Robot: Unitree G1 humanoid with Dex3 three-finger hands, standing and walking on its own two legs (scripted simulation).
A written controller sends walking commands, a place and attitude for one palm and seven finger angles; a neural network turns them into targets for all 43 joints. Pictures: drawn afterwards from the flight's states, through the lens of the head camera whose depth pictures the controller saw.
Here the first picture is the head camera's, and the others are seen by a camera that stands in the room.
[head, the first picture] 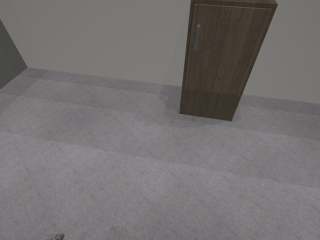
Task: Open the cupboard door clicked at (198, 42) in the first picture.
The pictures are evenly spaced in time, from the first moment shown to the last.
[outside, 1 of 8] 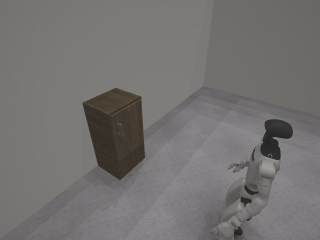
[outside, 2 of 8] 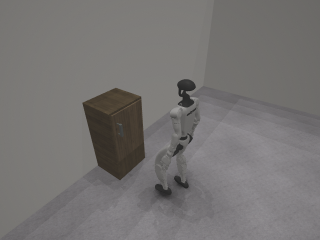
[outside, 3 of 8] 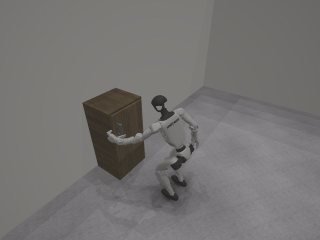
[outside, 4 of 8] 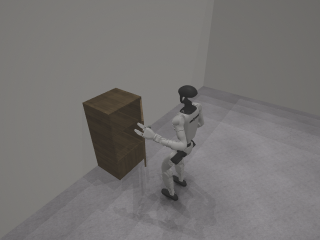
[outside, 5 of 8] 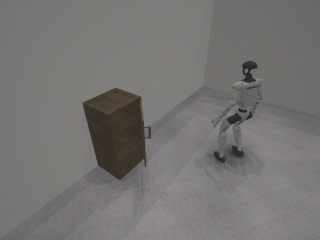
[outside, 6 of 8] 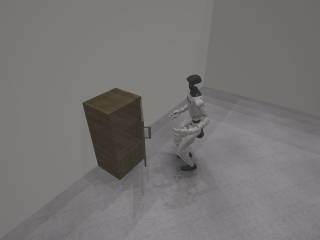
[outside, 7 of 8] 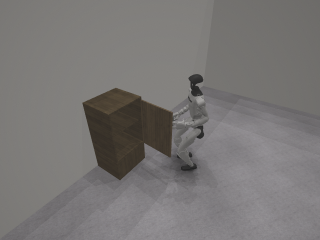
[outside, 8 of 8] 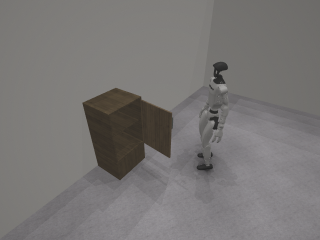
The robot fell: no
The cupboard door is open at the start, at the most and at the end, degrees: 0 87 85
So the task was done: yes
